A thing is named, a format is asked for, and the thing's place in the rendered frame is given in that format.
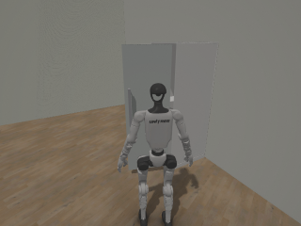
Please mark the robot right upper arm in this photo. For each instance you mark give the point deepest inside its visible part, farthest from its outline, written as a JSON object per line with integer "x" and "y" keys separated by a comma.
{"x": 178, "y": 117}

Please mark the right robot forearm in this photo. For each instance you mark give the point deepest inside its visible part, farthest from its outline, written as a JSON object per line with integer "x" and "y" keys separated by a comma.
{"x": 186, "y": 145}

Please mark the left robot forearm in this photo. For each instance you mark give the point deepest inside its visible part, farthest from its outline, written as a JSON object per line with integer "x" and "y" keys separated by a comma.
{"x": 126, "y": 149}

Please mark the fridge door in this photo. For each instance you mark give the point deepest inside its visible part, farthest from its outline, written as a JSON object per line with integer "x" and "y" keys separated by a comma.
{"x": 143, "y": 66}

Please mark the handle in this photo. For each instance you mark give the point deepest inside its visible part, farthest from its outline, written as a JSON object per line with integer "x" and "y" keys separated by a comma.
{"x": 130, "y": 107}

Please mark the humanoid robot torso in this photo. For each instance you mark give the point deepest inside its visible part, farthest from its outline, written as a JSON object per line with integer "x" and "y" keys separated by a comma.
{"x": 158, "y": 131}

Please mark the left robot hand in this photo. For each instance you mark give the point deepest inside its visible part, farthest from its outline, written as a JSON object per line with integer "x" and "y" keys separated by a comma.
{"x": 120, "y": 163}

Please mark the right robot hand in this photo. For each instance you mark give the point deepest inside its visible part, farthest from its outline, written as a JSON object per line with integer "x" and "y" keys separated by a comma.
{"x": 188, "y": 157}

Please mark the robot left upper arm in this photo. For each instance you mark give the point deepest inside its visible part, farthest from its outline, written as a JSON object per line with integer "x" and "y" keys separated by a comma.
{"x": 138, "y": 117}

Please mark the robot left shin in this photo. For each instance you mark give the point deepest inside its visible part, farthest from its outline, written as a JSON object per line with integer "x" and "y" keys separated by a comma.
{"x": 143, "y": 200}

